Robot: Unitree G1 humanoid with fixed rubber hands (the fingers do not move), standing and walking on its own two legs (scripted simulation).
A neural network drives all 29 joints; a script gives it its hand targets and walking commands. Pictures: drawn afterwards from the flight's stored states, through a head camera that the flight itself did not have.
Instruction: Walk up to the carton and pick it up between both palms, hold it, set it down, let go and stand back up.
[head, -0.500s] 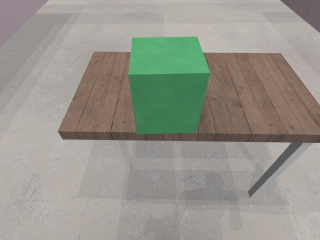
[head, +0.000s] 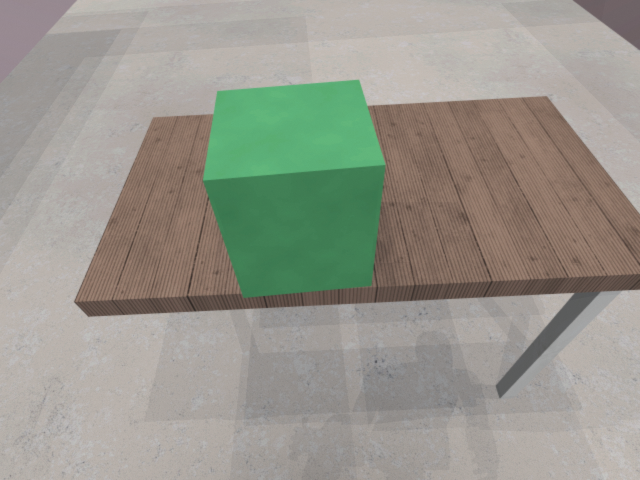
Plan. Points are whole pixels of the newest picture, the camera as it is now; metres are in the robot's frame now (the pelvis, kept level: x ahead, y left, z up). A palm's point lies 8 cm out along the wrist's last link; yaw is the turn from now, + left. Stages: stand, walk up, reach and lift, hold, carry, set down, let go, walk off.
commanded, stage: walk up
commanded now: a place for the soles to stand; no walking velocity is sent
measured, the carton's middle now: (298, 193) +0.51 +0.06 +0.06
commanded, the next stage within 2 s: reach and lift in 2.00 s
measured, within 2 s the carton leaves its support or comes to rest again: neither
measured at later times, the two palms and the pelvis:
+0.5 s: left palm out of the picture +0.13 +0.30 -0.13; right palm (483, 437) +0.21 -0.20 -0.10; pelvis +0.09 +0.05 -0.01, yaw -1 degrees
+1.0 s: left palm (136, 423) +0.21 +0.28 -0.10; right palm (518, 472) +0.17 -0.23 -0.11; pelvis +0.10 +0.03 +0.00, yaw +1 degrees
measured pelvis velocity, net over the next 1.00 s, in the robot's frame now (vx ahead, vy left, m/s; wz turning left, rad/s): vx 0.10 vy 0.03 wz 0.01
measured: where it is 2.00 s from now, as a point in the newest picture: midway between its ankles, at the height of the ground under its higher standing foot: outside the picture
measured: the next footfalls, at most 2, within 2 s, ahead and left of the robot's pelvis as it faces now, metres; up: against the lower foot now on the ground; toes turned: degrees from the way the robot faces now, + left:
left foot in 0.28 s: +0.18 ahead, +0.15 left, +0.00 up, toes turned +0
right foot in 0.60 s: +0.14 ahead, -0.09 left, +0.00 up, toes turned -2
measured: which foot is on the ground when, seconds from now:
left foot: up 0.00-0.26, down 0.28-1.00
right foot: down 0.00-0.32, up 0.34-0.58, down 0.60-1.00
